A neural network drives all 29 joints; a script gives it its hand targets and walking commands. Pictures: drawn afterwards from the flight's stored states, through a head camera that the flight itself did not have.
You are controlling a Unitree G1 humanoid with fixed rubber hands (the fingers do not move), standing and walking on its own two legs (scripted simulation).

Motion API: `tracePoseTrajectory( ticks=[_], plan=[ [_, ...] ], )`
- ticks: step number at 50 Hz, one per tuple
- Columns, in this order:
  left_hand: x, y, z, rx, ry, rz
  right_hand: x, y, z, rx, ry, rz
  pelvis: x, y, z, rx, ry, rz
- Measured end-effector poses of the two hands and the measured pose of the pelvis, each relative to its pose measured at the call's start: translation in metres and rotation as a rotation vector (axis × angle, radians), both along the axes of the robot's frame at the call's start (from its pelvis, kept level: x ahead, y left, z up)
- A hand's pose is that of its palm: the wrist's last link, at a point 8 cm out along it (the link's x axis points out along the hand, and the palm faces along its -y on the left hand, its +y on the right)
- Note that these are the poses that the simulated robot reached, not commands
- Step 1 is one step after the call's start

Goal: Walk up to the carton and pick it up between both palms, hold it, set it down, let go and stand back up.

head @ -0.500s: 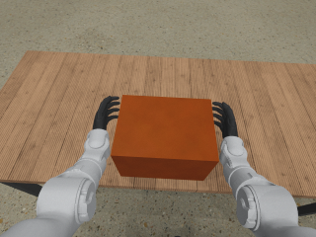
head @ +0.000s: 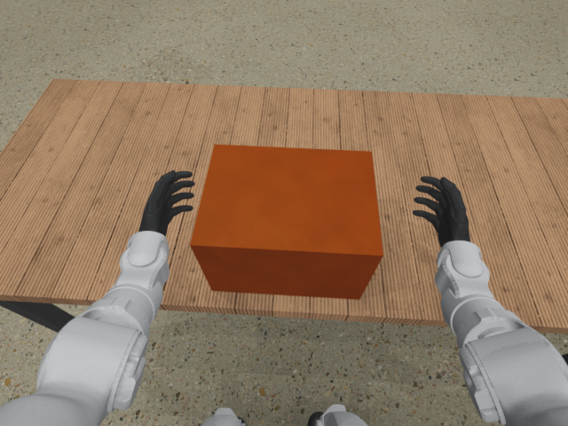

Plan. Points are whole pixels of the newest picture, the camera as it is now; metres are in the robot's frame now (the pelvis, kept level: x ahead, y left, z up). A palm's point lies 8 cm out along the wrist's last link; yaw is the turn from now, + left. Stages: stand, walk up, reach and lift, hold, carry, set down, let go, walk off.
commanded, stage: set down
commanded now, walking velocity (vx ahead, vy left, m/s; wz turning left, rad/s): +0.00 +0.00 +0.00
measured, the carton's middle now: (288, 223) +0.42 -0.01 -0.02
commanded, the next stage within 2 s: none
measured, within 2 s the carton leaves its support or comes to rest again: neither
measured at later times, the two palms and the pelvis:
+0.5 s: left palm (118, 270) +0.32 +0.22 +0.03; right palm (446, 269) +0.31 -0.22 +0.03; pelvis +0.01 +0.01 +0.03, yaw -1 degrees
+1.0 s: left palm (109, 331) +0.24 +0.21 +0.03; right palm (483, 358) +0.20 -0.23 +0.04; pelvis +0.05 +0.02 +0.04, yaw -3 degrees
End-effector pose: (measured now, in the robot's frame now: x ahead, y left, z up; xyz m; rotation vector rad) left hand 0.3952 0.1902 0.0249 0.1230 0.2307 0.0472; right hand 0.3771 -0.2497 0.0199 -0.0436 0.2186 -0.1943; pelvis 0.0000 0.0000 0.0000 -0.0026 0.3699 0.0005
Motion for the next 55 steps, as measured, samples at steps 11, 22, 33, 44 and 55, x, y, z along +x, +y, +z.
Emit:
tracePoseTrajectory(
  ticks=[11, 22, 33, 44, 55],
  plan=[
    [-0.017, 0.021, 0.024, -0.03, -0.049, 0.036, -0.03, 0.009, 0.021, 0.032, -0.029, -0.002, -0.008, -0.007, 0.004, 0.02, -0.121, -0.02],
    [-0.067, 0.031, 0.01, -0.039, -0.012, 0.023, -0.057, 0.027, 0.01, 0.073, -0.008, -0.019, 0.008, 0.004, 0.022, 0.0, -0.253, -0.022],
    [-0.107, 0.034, 0.009, -0.056, -0.014, 0.023, -0.097, 0.019, 0.005, 0.05, 0.019, -0.032, 0.033, 0.012, 0.035, -0.008, -0.357, -0.029],
    [-0.137, 0.022, 0.008, -0.077, 0.013, -0.016, -0.151, 0.016, 0.01, 0.017, 0.027, -0.028, 0.047, 0.015, 0.04, -0.01, -0.422, -0.037],
    [-0.179, 0.028, 0.001, -0.078, 0.06, 0.006, -0.193, 0.028, 0.016, 0.005, 0.058, -0.028, 0.042, 0.023, 0.043, -0.016, -0.471, -0.061]
  ],
)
